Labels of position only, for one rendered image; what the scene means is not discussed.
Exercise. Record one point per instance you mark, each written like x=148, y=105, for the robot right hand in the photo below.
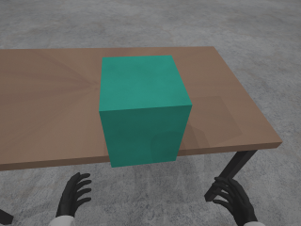
x=238, y=202

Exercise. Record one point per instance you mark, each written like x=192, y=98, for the table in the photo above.
x=50, y=101

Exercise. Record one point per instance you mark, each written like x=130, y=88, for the robot left hand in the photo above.
x=69, y=203

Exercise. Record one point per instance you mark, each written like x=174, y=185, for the carton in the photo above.
x=144, y=108

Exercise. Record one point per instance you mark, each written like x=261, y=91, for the robot left forearm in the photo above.
x=63, y=221

